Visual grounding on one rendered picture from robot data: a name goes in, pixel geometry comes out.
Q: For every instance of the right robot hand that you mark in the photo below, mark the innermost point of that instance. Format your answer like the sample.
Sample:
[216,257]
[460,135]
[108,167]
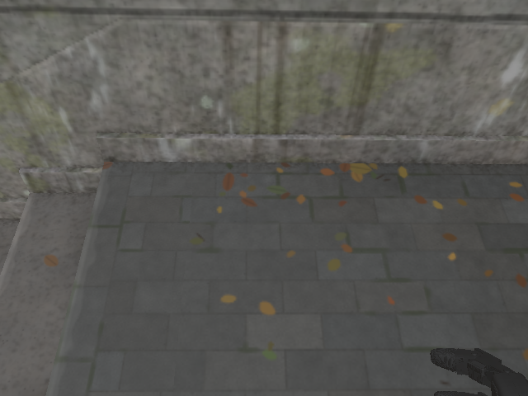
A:
[482,367]

